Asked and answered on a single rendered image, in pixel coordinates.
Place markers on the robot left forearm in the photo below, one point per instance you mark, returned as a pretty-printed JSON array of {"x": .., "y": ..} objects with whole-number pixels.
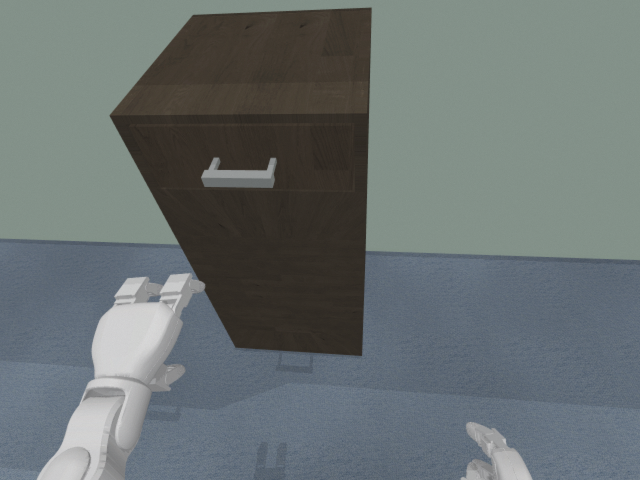
[{"x": 102, "y": 432}]

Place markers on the robot right hand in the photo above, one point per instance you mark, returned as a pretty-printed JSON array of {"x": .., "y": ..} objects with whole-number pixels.
[{"x": 507, "y": 463}]

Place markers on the drawer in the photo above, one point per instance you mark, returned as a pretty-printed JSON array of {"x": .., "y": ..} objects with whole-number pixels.
[{"x": 310, "y": 156}]

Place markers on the handle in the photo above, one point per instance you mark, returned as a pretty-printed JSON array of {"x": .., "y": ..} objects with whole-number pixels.
[{"x": 239, "y": 178}]

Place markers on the robot left hand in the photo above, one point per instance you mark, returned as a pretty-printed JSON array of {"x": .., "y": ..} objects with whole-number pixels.
[{"x": 135, "y": 337}]

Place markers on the cabinet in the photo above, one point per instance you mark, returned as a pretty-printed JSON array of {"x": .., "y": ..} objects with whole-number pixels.
[{"x": 283, "y": 268}]

